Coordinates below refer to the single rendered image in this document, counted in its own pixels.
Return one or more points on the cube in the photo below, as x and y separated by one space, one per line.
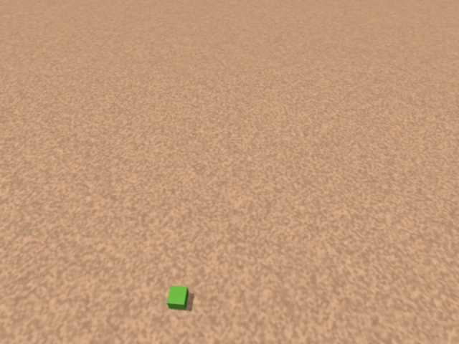
178 297

